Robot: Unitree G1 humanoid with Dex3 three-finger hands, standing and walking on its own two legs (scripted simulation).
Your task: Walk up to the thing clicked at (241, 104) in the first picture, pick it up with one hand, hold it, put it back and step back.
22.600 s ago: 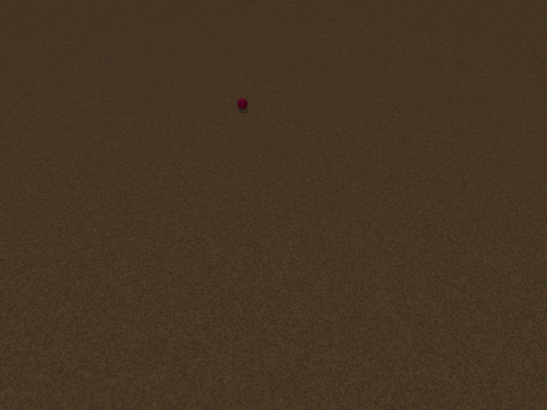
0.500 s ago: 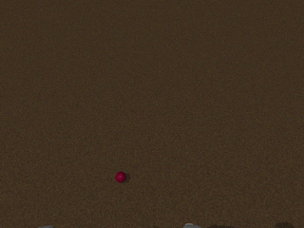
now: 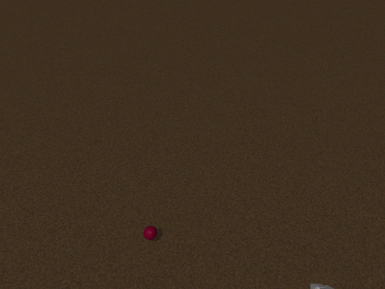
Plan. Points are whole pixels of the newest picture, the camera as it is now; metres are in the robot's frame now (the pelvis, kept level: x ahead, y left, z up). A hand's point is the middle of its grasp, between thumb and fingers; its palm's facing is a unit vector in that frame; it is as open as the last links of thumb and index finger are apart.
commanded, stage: walk up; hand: left
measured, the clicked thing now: (150, 232) +0.51 +0.24 -0.74
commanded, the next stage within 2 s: stand in 0.14 s
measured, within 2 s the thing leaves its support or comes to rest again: neither
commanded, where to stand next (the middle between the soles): +0.11 +0.01 m, yaw -2 degrees
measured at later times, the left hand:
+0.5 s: hand out of the picture +0.09 +0.25 -0.15, palm faces -0.03 -0.94 -0.33, open 7.4 cm
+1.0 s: hand out of the picture +0.11 +0.24 -0.15, palm faces -0.01 -0.94 -0.34, open 7.4 cm
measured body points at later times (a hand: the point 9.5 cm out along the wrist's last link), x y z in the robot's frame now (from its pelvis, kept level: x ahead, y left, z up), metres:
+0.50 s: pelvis +0.02 +0.00 +0.01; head +0.04 +0.00 +0.46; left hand +0.10 +0.30 -0.13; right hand +0.09 -0.31 -0.13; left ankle +0.03 +0.12 -0.74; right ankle +0.03 -0.13 -0.74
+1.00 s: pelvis +0.04 -0.01 +0.01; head +0.05 -0.01 +0.46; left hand +0.11 +0.29 -0.12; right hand +0.13 -0.31 -0.12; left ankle +0.03 +0.12 -0.74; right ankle +0.03 -0.13 -0.74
